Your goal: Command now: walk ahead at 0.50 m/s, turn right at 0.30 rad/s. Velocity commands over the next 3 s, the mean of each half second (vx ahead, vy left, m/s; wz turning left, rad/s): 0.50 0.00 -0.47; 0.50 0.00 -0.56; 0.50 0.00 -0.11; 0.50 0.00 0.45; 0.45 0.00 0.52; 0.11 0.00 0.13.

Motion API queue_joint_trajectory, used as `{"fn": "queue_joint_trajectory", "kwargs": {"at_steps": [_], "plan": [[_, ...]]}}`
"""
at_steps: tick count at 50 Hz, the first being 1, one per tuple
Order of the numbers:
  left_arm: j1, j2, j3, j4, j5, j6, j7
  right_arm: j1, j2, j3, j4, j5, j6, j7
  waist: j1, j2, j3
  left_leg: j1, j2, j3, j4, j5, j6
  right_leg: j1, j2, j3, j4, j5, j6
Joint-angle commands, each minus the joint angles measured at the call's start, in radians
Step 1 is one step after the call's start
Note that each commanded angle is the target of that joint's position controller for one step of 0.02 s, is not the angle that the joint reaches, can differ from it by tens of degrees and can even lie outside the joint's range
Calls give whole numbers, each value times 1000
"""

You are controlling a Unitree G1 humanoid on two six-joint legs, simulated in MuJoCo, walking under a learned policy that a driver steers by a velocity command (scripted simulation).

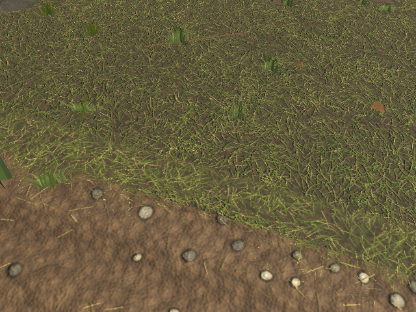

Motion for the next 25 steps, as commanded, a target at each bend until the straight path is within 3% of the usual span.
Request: {"fn": "queue_joint_trajectory", "kwargs": {"at_steps": [1, 6, 10, 13, 14, 15, 16, 17, 18, 19, 20, 21, 23, 25], "plan": [[3, 36, 14, -43, 3, 9, -9, 21, -107, -26, -31, 3, -29, -6, 9, 107, 39, 32, 275, -136, -199, 221, 82, -126, -28, 26, -11, 109, 11], [-162, 13, -1, -100, 8, 4, -21, 58, -107, -24, -1, 4, -28, -14, -20, 106, 75, 78, 259, -11, -188, 313, 70, -137, -15, -38, -247, 252, 11], [-267, 12, -11, -154, 13, 1, -33, 123, -131, -29, 36, 0, -18, -26, -50, 102, 95, 189, 291, 47, -136, 458, 55, -110, 9, -117, -399, 211, -36], [-224, 31, -2, -157, 15, 2, -25, 111, -167, -35, 44, -4, -4, -35, -16, 130, 44, 261, 302, 98, 30, 867, 33, 8, 88, -181, -442, 75, -96], [-161, 46, 7, -144, 16, 1, -20, 103, -184, -40, 44, -6, 4, -37, 14, 141, 2, 272, 303, 110, 147, 991, 30, 82, 127, -196, -448, 17, -121], [-61, 68, 20, -118, 17, -5, -14, 98, -199, -44, 41, -7, 15, -37, 56, 139, -61, 247, 301, 114, 315, 995, 27, 202, 160, -191, -483, -15, -148], [92, 108, 42, -72, 28, -13, -3, 80, -202, -44, 27, -2, 19, -35, 133, 93, -146, 117, 278, 127, 557, 818, 2, 431, 154, -131, -566, 13, -187], [177, 228, 77, -60, 33, -12, 15, 102, -122, -25, -24, 8, 13, -25, 137, -67, -251, -199, 193, 130, 905, 265, -39, 716, -109, 235, -592, -58, -279], [133, 290, 91, -79, 1, -3, 13, 70, -111, -27, -85, 12, 3, -9, 92, -174, -324, -516, -17, -44, 1166, -353, -79, 869, -287, 756, -760, 32, -414], [110, 261, 86, -75, -16, 6, 19, -45, -141, -28, -106, 0, -6, -4, 111, -20, -210, -628, 62, -171, 1165, -256, -68, 807, -256, 619, -786, 58, -377], [62, 207, 72, -71, -19, 6, 26, -60, -129, -21, -115, 9, -19, -1, 76, 23, -96, -619, 105, -164, 1085, -166, -65, 666, -233, 491, -798, 128, -339], [19, 159, 58, -72, -17, 2, 29, -42, -125, -22, -102, 7, -20, -3, 26, 78, -26, -557, 137, -161, 982, -132, -67, 539, -177, 396, -816, 228, -287], [-30, 121, 43, -81, -25, -12, 32, -4, -114, -19, -95, -25, 16, 0, -29, 56, -14, -441, 159, -164, 883, -121, -94, 408, -94, 275, -841, 343, -249], [-7, 137, 46, -77, -27, -32, 28, -5, -101, -18, -105, -31, 45, 6, -38, 40, -27, -429, 153, -143, 828, -106, -116, 378, -60, 236, -849, 419, -252]]}}
Next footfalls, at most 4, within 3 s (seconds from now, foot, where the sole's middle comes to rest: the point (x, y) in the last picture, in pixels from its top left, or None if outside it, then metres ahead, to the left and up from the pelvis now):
0.32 right None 0.31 -0.12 -0.78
0.84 left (229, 266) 0.66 -0.07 -0.78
1.36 right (319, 248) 0.73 -0.40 -0.78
1.90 left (303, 173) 1.07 -0.39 -0.78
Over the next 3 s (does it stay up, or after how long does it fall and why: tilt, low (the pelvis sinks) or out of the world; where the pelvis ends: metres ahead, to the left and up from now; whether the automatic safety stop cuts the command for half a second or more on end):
stays up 1.27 -0.51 0.00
